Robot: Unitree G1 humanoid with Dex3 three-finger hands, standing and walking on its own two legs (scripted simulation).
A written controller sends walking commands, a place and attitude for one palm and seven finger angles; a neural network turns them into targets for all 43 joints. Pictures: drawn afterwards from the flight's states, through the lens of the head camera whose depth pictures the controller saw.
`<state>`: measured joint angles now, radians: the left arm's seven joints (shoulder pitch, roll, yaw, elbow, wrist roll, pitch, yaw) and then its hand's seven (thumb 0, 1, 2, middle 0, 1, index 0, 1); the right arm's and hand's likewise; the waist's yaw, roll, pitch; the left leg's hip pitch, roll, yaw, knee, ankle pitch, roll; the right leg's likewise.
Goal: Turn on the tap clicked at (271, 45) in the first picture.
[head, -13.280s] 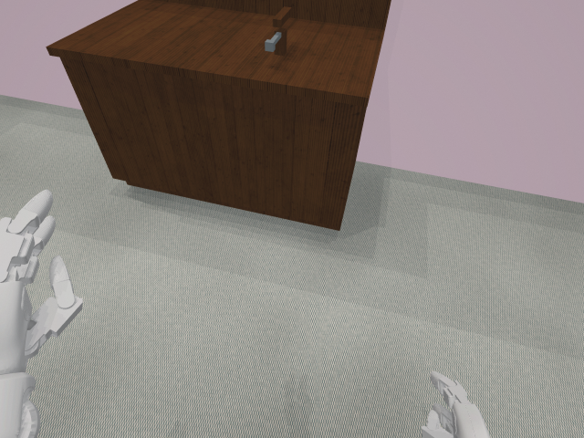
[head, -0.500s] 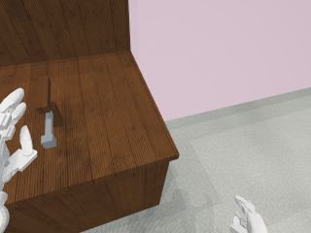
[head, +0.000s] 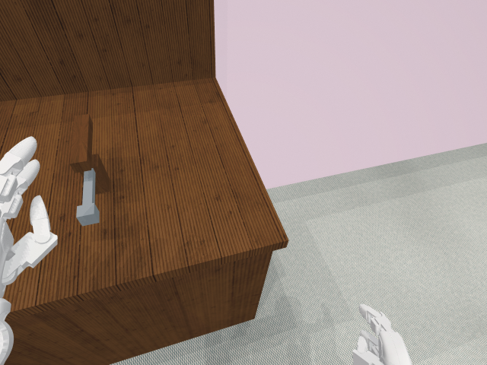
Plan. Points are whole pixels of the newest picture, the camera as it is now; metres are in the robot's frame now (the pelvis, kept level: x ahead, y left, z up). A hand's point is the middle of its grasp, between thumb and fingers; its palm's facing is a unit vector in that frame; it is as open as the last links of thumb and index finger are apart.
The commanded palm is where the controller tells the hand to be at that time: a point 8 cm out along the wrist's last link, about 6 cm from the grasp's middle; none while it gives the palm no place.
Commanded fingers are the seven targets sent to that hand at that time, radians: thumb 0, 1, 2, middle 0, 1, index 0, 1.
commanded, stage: shuffle to correct the standing spot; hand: left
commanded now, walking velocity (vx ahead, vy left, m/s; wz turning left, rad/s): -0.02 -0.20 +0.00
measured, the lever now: (88, 214) +0.33 +0.31 +0.03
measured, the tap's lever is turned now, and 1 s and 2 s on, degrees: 0 0 0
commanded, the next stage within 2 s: none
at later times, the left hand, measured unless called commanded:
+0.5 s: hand (56, 233) +0.22 +0.25 +0.16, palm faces +0.33 -0.85 -0.41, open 7.4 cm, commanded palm +0.16 +0.28 +0.18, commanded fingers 0.00 0.90 0.90 -0.20 -0.30 -0.20 -0.30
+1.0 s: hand (56, 243) +0.21 +0.24 +0.16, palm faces +0.34 -0.85 -0.40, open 7.4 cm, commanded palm +0.16 +0.28 +0.18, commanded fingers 0.00 0.90 0.90 -0.20 -0.30 -0.20 -0.30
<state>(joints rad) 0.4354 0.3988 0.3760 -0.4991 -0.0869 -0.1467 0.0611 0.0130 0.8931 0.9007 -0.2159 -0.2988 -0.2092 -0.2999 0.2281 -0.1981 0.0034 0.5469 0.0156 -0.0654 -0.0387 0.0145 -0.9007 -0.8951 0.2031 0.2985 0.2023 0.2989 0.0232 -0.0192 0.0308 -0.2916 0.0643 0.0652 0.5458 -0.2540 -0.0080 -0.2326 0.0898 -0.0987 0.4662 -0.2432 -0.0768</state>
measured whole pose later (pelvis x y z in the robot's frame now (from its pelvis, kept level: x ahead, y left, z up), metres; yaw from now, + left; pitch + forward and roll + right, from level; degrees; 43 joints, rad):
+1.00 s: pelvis +0.00 +0.00 +0.00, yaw +1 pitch +0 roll -1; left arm 0.46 0.40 0.36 -0.50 -0.09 -0.12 0.07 0.01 0.89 0.90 -0.21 -0.30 -0.21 -0.30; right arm 0.22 -0.20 0.00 0.55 0.02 -0.06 -0.03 0.01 -0.90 -0.89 0.20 0.30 0.20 0.30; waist 0.01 0.01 0.03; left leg -0.30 0.07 0.05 0.55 -0.25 -0.01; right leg -0.23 0.10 -0.12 0.44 -0.23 -0.11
